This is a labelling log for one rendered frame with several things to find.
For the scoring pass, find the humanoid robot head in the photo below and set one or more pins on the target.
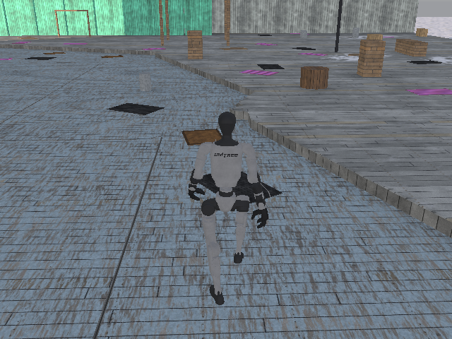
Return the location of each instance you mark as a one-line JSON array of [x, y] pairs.
[[227, 121]]

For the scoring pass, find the robot right upper arm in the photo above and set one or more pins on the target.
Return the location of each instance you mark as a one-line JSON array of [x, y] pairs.
[[248, 150]]

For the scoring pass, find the robot right hand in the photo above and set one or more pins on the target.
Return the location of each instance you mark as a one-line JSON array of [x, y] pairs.
[[263, 219]]

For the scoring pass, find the robot left thigh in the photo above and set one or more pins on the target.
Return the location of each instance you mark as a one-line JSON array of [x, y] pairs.
[[208, 219]]

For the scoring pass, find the right robot forearm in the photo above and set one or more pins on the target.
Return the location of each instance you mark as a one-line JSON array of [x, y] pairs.
[[258, 194]]

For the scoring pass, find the left robot forearm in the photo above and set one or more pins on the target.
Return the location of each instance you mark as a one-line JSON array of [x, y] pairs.
[[193, 182]]

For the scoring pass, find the robot left upper arm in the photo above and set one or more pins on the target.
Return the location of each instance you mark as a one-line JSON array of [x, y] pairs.
[[203, 150]]

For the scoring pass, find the robot left hand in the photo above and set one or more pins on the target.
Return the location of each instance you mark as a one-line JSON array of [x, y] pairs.
[[199, 191]]

